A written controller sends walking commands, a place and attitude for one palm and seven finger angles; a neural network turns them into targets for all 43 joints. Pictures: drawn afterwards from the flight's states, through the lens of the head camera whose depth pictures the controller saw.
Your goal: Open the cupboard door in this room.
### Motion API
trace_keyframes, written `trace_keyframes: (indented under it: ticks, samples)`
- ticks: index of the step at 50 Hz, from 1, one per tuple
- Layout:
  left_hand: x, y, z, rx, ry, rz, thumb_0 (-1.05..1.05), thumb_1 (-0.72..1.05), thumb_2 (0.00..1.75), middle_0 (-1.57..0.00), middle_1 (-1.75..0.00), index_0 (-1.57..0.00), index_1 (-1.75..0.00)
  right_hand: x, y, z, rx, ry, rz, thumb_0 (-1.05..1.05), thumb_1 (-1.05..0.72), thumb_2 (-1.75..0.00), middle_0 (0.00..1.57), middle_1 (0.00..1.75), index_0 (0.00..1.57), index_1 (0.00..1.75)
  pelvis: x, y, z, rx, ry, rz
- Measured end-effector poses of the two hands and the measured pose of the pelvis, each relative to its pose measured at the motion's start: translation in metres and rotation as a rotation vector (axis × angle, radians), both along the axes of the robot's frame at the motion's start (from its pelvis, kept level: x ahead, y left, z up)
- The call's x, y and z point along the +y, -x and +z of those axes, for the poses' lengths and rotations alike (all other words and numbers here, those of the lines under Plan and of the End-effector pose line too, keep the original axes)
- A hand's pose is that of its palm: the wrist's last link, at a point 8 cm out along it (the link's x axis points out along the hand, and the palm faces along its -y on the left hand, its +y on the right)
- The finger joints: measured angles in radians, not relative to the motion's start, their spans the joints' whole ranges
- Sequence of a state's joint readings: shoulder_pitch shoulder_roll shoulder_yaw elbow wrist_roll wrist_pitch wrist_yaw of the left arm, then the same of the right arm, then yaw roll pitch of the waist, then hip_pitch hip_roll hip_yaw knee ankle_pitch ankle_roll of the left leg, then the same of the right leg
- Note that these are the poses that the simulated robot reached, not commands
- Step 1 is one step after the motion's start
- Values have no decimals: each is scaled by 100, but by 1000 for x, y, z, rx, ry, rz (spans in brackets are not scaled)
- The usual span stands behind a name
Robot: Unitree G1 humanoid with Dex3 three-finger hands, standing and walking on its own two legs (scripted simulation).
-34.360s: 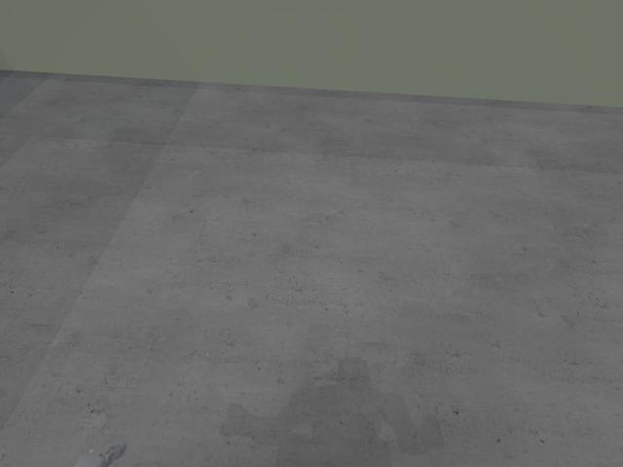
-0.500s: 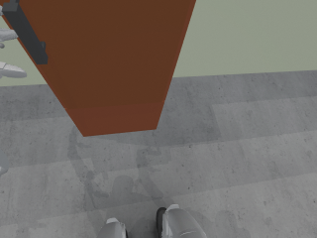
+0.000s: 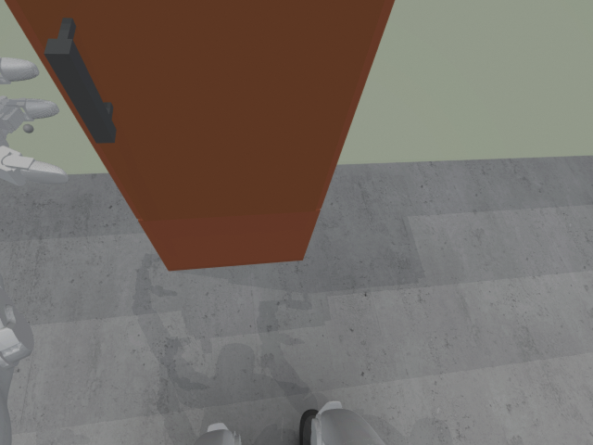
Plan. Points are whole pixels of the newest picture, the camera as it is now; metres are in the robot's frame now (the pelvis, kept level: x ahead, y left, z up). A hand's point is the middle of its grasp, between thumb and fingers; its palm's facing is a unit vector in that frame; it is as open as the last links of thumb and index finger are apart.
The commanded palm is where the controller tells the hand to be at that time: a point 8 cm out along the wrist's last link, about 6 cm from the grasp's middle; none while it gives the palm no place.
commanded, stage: move the hooked fingers beside the handle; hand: left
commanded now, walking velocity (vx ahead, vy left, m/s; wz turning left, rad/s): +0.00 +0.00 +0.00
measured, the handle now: (88, 85) +0.56 +0.23 +0.09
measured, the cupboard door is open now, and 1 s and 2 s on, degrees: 0 0 0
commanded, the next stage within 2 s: slide the fingers in behind the handle in 0.52 s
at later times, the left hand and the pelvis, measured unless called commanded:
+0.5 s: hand (36, 119) +0.49 +0.27 +0.10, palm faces +0.04 -1.00 -0.03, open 14.0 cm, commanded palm +0.48 +0.32 +0.09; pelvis -0.02 +0.00 -0.01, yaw +0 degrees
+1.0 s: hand (51, 118) +0.50 +0.26 +0.09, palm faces +0.01 -1.00 +0.01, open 14.0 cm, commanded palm +0.48 +0.30 +0.09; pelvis -0.01 +0.01 -0.01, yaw +0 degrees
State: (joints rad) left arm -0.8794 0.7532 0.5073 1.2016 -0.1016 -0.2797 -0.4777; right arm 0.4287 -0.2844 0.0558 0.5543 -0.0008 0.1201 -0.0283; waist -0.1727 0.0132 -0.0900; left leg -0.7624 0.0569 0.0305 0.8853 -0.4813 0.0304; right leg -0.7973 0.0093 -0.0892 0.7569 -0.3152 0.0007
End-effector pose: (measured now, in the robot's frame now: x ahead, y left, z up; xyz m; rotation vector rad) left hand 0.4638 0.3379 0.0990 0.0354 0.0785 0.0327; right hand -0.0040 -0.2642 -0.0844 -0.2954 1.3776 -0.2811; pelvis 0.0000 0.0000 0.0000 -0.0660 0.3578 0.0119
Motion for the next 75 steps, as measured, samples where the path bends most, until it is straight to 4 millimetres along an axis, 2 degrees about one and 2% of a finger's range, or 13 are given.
trace_keyframes:
  ticks: [5, 12, 20, 27, 35, 42, 48, 61, 67, 75]
  samples:
    - [-5, 6, 5, -78, 23, -4, -2, -50, 30, -30, -120, -30, -120, -1, -14, -2, -22, 2, 30, 0, -90, -90, 20, 30, 21, 30, 1, 1, -1, -12, 2, 8]
    - [-12, 1, -1, -20, 18, -10, -2, -50, 30, -30, -120, -30, -120, -2, -16, -4, -50, 15, 34, 0, -90, -90, 20, 30, 21, 30, 0, 8, -3, -13, 2, 17]
    - [-15, -5, 5, -62, 23, 9, -2, -50, 30, -31, -120, -30, -120, 0, 12, -6, -2, 9, 2, 0, -90, -90, 20, 30, 21, 30, -1, 15, -5, -8, -2, 5]
    - [-8, -6, 4, -15, 8, 2, -2, -50, 30, -30, -120, -30, -120, 1, 40, -3, 59, 11, -33, 1, -90, -90, 20, 30, 21, 30, -2, 17, -6, 1, -2, 0]
    - [-2, -8, 0, -38, 17, 1, -2, -50, 30, -30, -120, -30, -120, -1, 54, 1, 101, 30, -38, 1, -90, -90, 20, 30, 21, 30, -1, 19, -7, 16, 2, -1]
    - [-7, -15, -7, -20, 27, -20, -2, -50, 30, -30, -120, -30, -120, -1, 46, 3, 91, 46, -30, 1, -90, -90, 20, 30, 21, 30, 2, 16, -8, 28, 9, 3]
    - [-16, -19, -6, -52, 41, -26, -2, -50, 30, -30, -120, -30, -120, 5, 33, 2, 63, 26, -29, 1, -90, -90, 20, 30, 21, 30, 5, 9, -6, 24, 10, -3]
    - [-35, -13, -6, -45, 35, -6, -2, -50, 30, -30, -120, -30, -120, 16, 6, -8, -5, -40, -11, 0, -90, -90, 20, 30, 21, 30, 5, 2, -3, -1, 5, 0]
    - [-44, -11, -7, -44, 22, -10, -2, -50, 30, -30, -120, -30, -120, 11, 3, -10, -12, -40, -3, 0, -90, -90, 20, 30, 21, 30, 2, 4, -4, -6, 1, 5]
    - [-57, -11, -7, -48, 39, -1, -2, -50, 30, -30, -120, -30, -120, 1, 10, -10, -13, -25, -7, 1, -90, -90, 20, 30, 21, 30, -3, 9, -4, -13, -6, 5]
